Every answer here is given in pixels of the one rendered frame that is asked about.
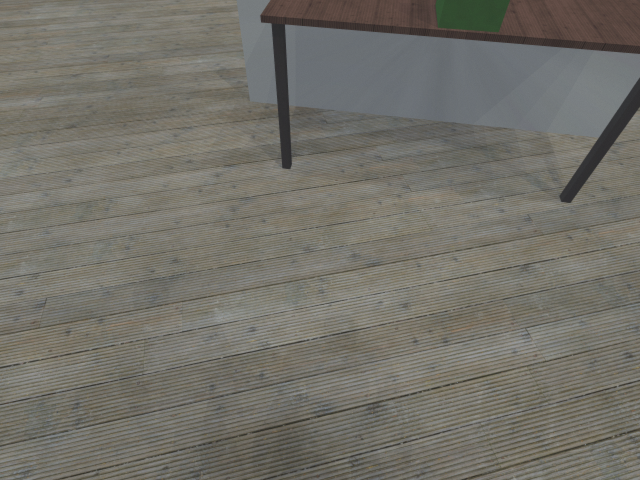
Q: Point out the table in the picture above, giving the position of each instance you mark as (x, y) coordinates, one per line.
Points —
(603, 25)

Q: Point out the carton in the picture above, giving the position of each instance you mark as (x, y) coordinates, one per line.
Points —
(477, 15)

